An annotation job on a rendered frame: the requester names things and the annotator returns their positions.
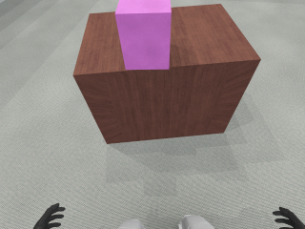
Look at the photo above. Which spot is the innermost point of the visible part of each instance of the carton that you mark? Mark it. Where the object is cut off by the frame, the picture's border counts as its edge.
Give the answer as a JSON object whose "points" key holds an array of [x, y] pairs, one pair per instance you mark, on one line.
{"points": [[144, 28]]}

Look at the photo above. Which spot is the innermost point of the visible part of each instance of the left robot hand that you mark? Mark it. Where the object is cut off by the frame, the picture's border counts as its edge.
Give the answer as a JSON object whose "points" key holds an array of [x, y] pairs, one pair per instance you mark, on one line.
{"points": [[48, 216]]}

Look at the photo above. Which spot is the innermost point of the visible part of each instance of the right robot thigh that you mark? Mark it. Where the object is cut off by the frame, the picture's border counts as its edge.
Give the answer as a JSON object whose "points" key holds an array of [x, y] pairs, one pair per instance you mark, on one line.
{"points": [[194, 222]]}

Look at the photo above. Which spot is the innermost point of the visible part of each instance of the pedestal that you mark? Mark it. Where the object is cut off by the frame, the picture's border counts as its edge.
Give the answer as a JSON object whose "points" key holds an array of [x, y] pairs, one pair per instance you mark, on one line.
{"points": [[211, 65]]}

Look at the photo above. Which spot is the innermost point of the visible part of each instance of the robot thigh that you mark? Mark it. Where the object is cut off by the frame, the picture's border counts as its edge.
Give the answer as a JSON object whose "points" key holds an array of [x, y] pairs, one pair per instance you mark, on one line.
{"points": [[194, 222], [131, 224]]}

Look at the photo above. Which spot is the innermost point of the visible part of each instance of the left robot thigh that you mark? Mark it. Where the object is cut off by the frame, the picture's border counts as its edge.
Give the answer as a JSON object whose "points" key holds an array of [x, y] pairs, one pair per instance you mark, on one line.
{"points": [[131, 224]]}

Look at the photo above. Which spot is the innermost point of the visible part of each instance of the right robot hand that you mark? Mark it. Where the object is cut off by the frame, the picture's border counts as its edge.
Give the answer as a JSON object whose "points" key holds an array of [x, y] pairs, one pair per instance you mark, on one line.
{"points": [[291, 219]]}

